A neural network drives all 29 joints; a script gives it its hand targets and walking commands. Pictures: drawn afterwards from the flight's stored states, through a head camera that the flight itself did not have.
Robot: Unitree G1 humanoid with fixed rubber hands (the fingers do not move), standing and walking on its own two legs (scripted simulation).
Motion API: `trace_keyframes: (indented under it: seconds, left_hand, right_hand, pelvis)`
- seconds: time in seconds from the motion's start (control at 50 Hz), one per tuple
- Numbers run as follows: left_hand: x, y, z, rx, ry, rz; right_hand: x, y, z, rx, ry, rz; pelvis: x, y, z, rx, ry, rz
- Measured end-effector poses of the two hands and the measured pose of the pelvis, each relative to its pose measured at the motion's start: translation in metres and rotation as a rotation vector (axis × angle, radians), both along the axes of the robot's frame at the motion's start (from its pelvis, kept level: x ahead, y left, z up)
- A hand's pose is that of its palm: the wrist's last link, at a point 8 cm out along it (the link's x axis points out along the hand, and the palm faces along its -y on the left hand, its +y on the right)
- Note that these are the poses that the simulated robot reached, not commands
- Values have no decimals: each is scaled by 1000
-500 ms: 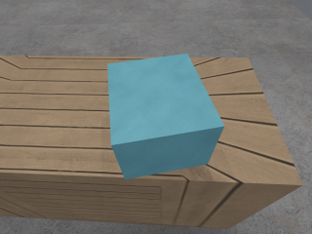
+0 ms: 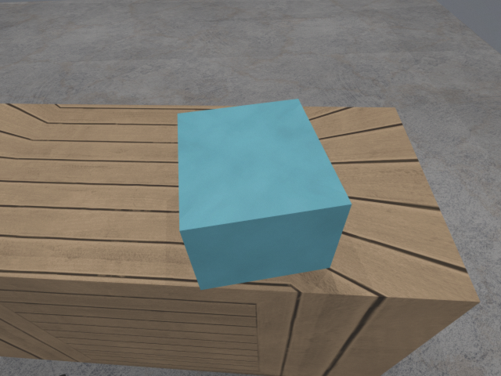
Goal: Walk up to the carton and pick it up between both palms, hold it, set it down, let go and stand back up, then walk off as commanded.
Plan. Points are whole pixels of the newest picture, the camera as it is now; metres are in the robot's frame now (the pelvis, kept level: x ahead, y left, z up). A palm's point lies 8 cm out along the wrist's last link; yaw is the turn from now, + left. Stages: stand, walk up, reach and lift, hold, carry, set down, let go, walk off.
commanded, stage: walk up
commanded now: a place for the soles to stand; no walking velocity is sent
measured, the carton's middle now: (252, 189) +0.45 +0.02 +0.04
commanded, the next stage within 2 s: none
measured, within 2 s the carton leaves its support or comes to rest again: neither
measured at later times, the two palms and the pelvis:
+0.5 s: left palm out of the picture +0.10 +0.31 -0.08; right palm out of the picture +0.10 -0.33 -0.08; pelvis +0.00 -0.01 +0.00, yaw -1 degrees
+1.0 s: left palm out of the picture +0.11 +0.31 -0.08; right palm out of the picture +0.12 -0.33 -0.08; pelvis +0.01 -0.01 +0.00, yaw -1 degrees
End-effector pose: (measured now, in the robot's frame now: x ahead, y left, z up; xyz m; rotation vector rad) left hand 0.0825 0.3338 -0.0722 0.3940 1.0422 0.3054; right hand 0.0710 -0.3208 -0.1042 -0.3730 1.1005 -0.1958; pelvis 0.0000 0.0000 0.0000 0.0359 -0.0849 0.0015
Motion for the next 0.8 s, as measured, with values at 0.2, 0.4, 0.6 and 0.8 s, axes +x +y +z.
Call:
trace_keyframes:
  seconds: [0.2,0.4,0.6,0.8]
  left_hand:
    - [9,1,-30,-94,55,1]
    - [14,-19,-17,-58,4,-20]
    - [16,-21,-9,-49,-53,-26]
    - [21,-22,-9,-53,-47,-29]
  right_hand:
    - [-11,6,27,-84,25,-13]
    - [20,-11,19,-50,-53,-1]
    - [26,-13,22,-41,-118,1]
    - [31,-13,22,-40,-115,3]
  pelvis:
    - [5,13,3,-23,44,-8]
    - [3,-10,2,-1,22,-13]
    - [-5,-13,2,-12,18,-17]
    - [0,-14,2,-11,26,-16]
